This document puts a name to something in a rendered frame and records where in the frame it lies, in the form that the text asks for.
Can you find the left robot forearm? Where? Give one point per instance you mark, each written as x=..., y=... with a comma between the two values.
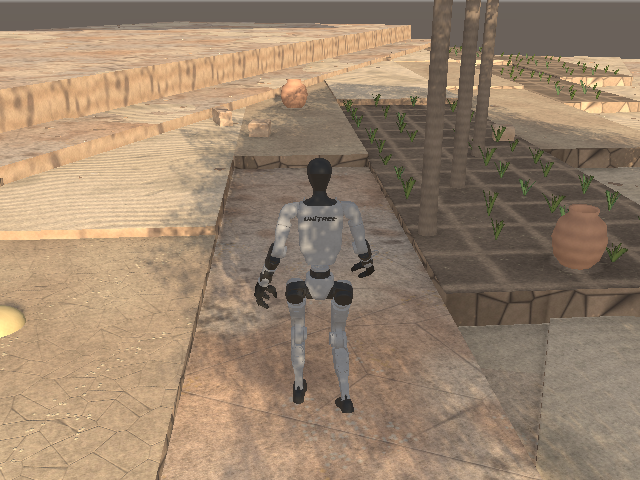
x=269, y=268

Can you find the robot left thigh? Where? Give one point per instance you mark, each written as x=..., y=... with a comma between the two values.
x=296, y=300

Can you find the right robot hand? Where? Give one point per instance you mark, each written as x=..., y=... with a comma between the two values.
x=368, y=271

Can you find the right robot upper arm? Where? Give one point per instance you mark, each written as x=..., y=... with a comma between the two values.
x=351, y=211

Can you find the left robot upper arm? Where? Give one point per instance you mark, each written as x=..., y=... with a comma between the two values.
x=288, y=211

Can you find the right robot forearm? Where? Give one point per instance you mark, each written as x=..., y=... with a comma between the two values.
x=366, y=258

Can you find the robot thigh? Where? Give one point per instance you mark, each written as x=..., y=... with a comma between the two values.
x=340, y=304
x=296, y=300

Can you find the left robot hand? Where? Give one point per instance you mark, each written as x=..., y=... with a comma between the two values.
x=259, y=293

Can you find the robot right thigh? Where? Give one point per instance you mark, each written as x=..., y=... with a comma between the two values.
x=340, y=304

